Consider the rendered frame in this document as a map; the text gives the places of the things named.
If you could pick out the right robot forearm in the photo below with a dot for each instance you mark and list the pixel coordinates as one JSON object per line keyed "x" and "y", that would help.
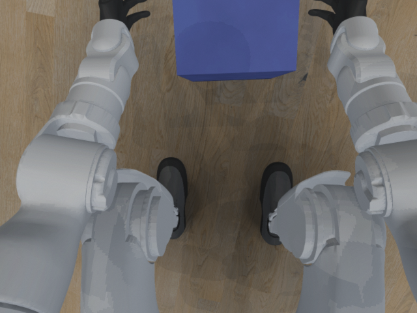
{"x": 373, "y": 96}

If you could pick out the robot left foot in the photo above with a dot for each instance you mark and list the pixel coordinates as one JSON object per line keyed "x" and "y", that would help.
{"x": 172, "y": 175}

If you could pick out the right robot shin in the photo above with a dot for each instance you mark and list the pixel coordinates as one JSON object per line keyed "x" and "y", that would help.
{"x": 278, "y": 224}

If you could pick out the carton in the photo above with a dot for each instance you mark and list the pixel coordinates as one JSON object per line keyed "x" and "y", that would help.
{"x": 217, "y": 40}

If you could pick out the left robot upper arm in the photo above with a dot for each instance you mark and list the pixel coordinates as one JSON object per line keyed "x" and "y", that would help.
{"x": 62, "y": 182}

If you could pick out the robot left hand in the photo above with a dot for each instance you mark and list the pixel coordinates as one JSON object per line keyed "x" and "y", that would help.
{"x": 118, "y": 9}

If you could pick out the right robot upper arm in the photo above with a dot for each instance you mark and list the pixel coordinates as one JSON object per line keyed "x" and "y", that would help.
{"x": 385, "y": 183}

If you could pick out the robot right hand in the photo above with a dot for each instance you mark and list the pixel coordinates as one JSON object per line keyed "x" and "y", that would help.
{"x": 344, "y": 9}

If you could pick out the left robot forearm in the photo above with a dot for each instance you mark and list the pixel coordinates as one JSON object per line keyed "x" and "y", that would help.
{"x": 98, "y": 95}

